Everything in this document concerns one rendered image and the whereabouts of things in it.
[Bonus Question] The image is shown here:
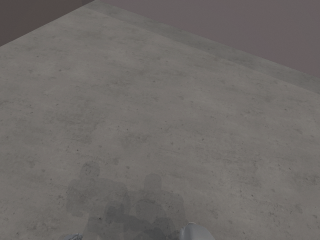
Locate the right robot thigh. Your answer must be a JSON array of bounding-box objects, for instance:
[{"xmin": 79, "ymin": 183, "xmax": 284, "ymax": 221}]
[{"xmin": 179, "ymin": 224, "xmax": 215, "ymax": 240}]

